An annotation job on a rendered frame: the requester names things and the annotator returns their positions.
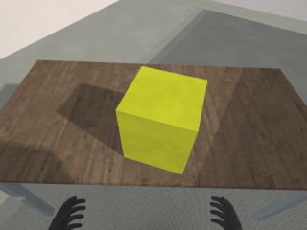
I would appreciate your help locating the left robot hand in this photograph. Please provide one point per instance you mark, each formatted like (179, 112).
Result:
(62, 218)

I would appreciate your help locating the carton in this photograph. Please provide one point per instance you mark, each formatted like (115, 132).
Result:
(159, 118)

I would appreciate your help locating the right robot hand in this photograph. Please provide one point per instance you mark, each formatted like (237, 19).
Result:
(230, 219)

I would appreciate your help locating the table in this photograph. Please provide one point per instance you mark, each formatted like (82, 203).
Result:
(60, 127)

